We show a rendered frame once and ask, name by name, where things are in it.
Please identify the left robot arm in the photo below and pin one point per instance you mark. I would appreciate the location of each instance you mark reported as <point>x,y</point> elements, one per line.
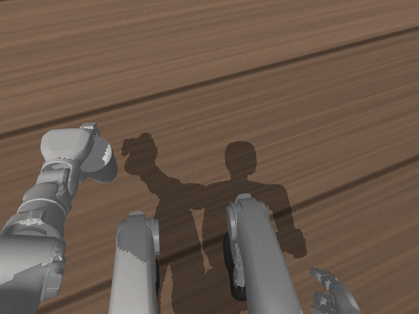
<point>32,252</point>

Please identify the right robot hand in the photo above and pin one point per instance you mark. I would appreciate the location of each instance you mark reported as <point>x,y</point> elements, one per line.
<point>339,301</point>

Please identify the right robot foot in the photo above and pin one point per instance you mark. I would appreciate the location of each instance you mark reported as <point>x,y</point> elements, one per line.
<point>239,293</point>

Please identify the cup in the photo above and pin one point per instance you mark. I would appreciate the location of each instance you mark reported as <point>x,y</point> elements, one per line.
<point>100,164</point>

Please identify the left robot hand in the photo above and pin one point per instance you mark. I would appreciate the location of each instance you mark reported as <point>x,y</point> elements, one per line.
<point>74,144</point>

